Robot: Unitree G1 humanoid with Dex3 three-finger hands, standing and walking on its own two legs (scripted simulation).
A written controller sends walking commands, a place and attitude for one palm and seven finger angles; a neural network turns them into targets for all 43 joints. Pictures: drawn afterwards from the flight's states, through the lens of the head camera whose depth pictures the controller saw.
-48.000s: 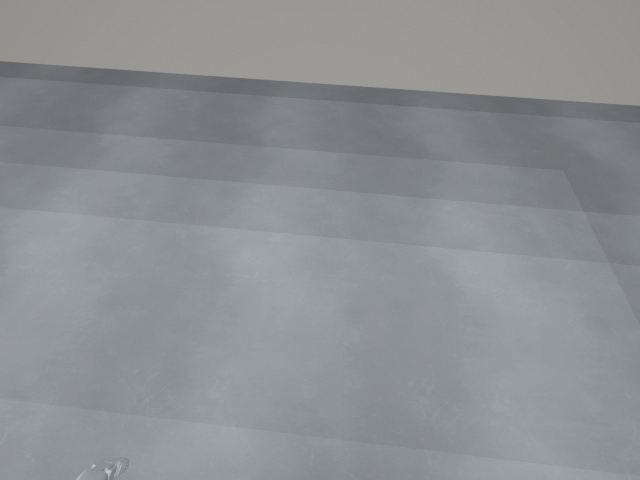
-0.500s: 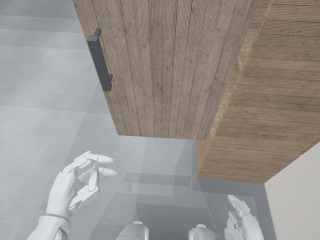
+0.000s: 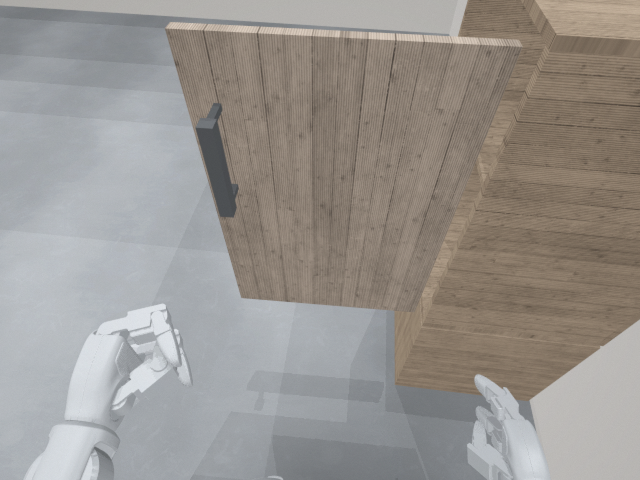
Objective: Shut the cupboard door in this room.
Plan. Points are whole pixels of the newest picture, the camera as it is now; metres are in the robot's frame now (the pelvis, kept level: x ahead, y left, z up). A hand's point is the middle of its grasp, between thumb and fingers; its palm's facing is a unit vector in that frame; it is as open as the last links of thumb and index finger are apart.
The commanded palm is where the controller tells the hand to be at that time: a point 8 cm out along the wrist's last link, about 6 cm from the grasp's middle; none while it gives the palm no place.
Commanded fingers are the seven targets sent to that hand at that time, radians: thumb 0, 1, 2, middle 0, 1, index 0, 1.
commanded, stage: raise the hand and make a fist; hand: left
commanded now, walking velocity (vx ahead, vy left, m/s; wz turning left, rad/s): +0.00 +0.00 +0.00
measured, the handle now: (222, 163) +0.50 +0.19 +0.12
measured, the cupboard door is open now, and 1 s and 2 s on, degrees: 92 92 92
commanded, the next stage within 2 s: bring the fist close to the handle in 0.66 s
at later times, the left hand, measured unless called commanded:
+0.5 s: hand (171, 343) +0.23 +0.17 +0.11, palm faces +0.00 -1.00 -0.04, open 3.1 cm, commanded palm +0.20 +0.23 +0.12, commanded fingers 0.00 0.90 0.90 -1.30 -1.50 -1.30 -1.50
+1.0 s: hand (179, 315) +0.26 +0.17 +0.12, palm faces +0.01 -1.00 -0.05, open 3.1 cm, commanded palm +0.25 +0.22 +0.12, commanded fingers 0.00 0.90 0.90 -1.30 -1.50 -1.30 -1.50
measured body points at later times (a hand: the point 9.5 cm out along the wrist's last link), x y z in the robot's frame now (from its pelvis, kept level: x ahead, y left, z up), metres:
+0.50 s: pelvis +0.00 -0.01 +0.02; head +0.02 -0.03 +0.47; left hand +0.22 +0.23 +0.12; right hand +0.17 -0.25 -0.05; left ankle -0.01 +0.09 -0.69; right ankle +0.01 -0.12 -0.69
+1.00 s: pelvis -0.01 -0.02 +0.02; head +0.02 -0.04 +0.47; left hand +0.25 +0.23 +0.12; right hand +0.17 -0.25 -0.06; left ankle -0.01 +0.09 -0.69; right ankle +0.01 -0.12 -0.69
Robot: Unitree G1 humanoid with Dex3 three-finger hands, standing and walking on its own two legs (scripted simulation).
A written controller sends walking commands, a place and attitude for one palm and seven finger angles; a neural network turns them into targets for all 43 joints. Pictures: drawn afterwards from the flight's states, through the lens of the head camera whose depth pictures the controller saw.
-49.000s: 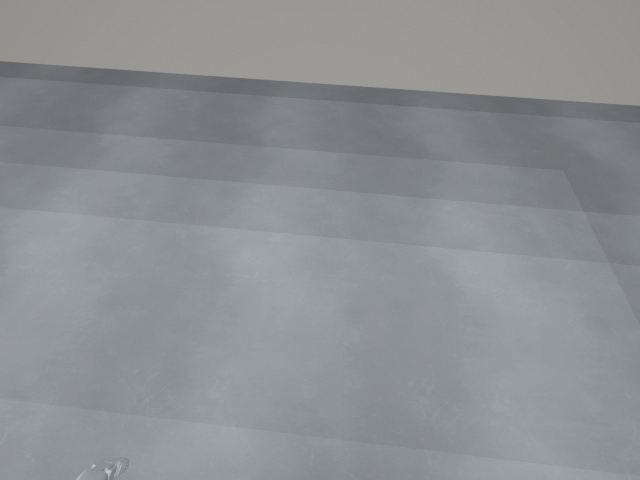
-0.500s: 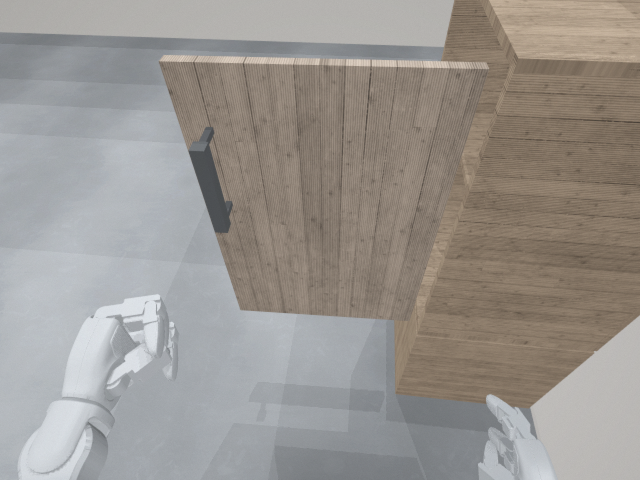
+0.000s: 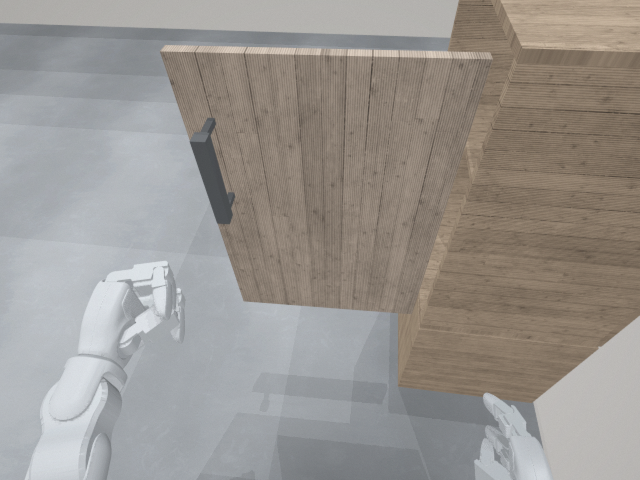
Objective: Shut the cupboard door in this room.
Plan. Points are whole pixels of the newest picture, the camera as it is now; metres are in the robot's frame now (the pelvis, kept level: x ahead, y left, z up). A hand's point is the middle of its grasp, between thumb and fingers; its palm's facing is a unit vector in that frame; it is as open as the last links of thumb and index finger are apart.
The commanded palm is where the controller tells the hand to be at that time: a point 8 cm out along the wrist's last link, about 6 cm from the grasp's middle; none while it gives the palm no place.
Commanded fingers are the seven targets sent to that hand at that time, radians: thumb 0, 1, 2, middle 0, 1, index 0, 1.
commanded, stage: bring the fist close to the handle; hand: left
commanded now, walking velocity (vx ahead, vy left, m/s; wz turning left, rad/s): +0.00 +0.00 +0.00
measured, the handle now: (217, 173) +0.51 +0.20 +0.10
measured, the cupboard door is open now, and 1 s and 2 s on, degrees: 92 92 82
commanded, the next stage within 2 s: push the door shut along its arc in 1.16 s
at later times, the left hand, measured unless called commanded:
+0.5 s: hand (208, 248) +0.36 +0.18 +0.10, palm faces -0.02 -1.00 -0.03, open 3.1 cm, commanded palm +0.35 +0.23 +0.10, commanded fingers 0.00 0.90 0.90 -1.30 -1.50 -1.30 -1.50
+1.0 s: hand (227, 216) +0.42 +0.17 +0.10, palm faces -0.01 -1.00 -0.02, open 3.1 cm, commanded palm +0.39 +0.22 +0.10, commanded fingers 0.00 0.90 0.90 -1.30 -1.50 -1.30 -1.50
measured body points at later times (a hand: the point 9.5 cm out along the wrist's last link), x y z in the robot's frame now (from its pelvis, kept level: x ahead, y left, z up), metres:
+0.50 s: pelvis +0.01 +0.01 +0.01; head +0.04 +0.00 +0.45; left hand +0.36 +0.23 +0.10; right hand +0.15 -0.24 -0.09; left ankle +0.00 +0.11 -0.71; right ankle +0.02 -0.10 -0.71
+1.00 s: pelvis +0.01 +0.01 +0.01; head +0.06 +0.00 +0.45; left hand +0.41 +0.22 +0.10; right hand +0.08 -0.25 -0.11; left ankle +0.00 +0.11 -0.71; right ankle +0.02 -0.10 -0.71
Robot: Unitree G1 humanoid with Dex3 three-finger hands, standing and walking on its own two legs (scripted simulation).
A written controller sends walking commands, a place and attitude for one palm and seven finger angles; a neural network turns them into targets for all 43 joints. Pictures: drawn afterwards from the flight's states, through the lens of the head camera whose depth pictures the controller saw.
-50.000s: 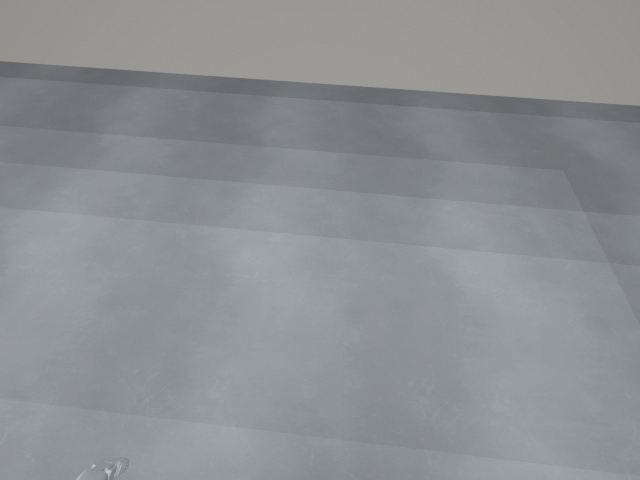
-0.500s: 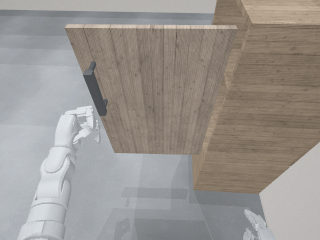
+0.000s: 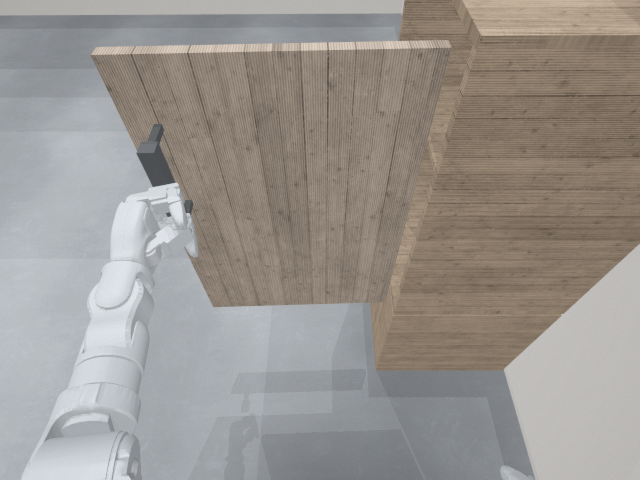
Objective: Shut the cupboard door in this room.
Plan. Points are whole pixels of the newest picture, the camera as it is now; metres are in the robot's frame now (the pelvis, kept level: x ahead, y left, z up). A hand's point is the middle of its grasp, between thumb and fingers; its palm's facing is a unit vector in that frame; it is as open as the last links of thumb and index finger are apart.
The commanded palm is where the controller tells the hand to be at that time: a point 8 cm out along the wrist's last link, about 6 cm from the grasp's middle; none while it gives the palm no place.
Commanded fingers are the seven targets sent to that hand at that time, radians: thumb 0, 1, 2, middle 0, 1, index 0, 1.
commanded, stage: bring the fist close to the handle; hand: left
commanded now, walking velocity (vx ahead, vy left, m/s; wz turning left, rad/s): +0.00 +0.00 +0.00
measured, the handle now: (171, 183) +0.48 +0.22 +0.09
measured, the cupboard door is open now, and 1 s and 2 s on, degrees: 92 82 69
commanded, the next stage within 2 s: push the door shut along its arc in 0.16 s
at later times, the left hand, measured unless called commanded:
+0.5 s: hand (189, 223) +0.41 +0.18 +0.09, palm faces +0.00 -1.00 -0.03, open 3.1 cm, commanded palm +0.40 +0.23 +0.09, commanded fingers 0.00 0.90 0.90 -1.30 -1.50 -1.30 -1.50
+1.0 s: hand (201, 186) +0.47 +0.17 +0.10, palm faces -0.13 -0.99 -0.02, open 3.1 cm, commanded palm +0.47 +0.22 +0.09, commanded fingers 0.00 0.90 0.90 -1.30 -1.50 -1.30 -1.50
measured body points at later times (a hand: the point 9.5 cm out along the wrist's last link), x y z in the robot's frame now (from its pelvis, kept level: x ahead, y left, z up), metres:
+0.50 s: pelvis -0.01 +0.00 +0.00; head +0.04 +0.00 +0.44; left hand +0.40 +0.23 +0.10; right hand +0.11 -0.26 -0.11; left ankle -0.01 +0.10 -0.72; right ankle +0.01 -0.11 -0.72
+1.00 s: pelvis -0.01 +0.00 -0.01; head +0.08 +0.01 +0.43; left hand +0.47 +0.23 +0.10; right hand -0.01 -0.27 -0.13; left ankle -0.01 +0.10 -0.72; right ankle +0.01 -0.11 -0.72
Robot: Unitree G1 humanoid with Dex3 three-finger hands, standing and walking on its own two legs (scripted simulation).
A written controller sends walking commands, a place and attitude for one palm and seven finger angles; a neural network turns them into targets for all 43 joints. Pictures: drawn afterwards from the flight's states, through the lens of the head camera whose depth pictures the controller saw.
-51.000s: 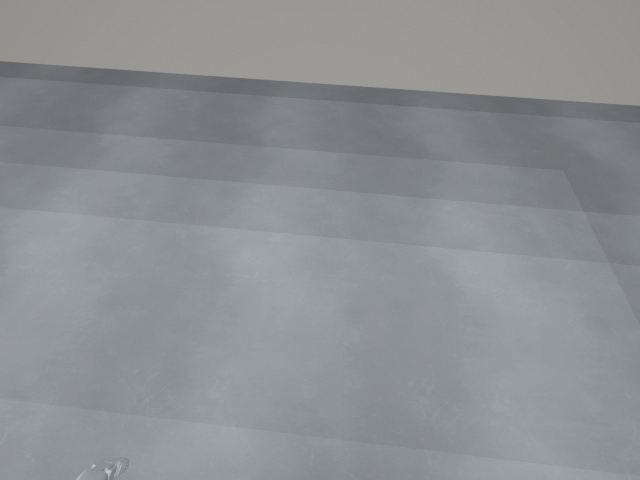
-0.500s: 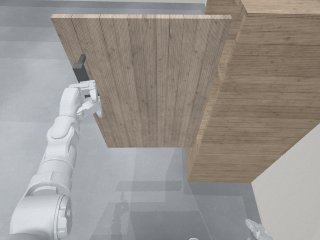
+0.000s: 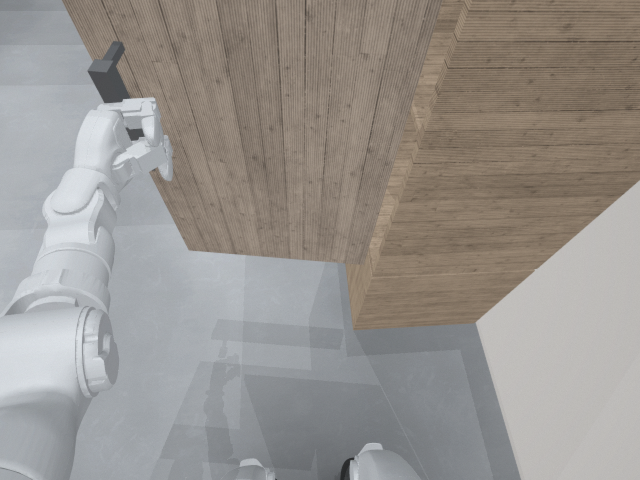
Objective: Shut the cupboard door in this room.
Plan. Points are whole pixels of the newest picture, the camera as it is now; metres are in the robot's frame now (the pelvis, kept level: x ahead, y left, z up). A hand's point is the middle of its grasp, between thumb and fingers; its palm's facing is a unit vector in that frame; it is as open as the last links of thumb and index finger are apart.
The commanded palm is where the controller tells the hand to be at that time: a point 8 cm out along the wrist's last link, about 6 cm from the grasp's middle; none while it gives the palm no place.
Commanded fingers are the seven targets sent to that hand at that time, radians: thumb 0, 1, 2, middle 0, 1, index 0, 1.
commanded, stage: push the door shut along its arc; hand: left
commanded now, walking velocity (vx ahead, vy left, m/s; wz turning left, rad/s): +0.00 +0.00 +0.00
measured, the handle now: (133, 111) +0.57 +0.21 +0.10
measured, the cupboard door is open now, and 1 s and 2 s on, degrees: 82 69 61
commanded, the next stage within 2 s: pull the fist back off the door in 1.14 s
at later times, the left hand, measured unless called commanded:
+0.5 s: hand (189, 120) +0.54 +0.13 +0.11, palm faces -0.29 -0.96 +0.00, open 3.1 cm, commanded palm +0.55 +0.18 +0.11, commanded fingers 0.00 0.90 0.90 -1.30 -1.50 -1.30 -1.50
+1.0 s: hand (215, 90) +0.59 +0.10 +0.12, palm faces -0.37 -0.93 +0.00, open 2.9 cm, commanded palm +0.61 +0.13 +0.11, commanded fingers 0.00 0.90 0.90 -1.30 -1.50 -1.30 -1.50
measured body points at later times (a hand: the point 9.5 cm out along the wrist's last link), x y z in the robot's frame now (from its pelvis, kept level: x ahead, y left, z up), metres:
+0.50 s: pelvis +0.01 +0.01 -0.01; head +0.13 +0.01 +0.42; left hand +0.55 +0.19 +0.12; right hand -0.02 -0.26 -0.12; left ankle +0.00 +0.09 -0.70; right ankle +0.03 -0.12 -0.70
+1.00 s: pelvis +0.01 +0.01 -0.03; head +0.18 +0.02 +0.39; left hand +0.60 +0.16 +0.12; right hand -0.07 -0.26 -0.12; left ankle +0.00 +0.09 -0.70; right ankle +0.03 -0.12 -0.70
